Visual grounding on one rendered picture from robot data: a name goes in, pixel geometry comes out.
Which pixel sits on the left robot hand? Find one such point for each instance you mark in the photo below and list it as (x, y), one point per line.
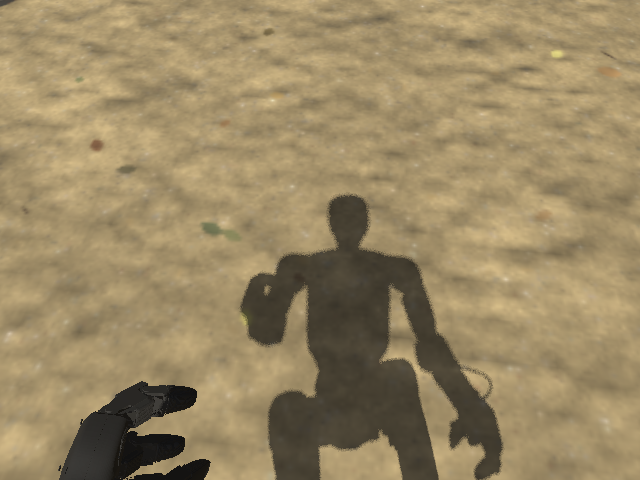
(103, 450)

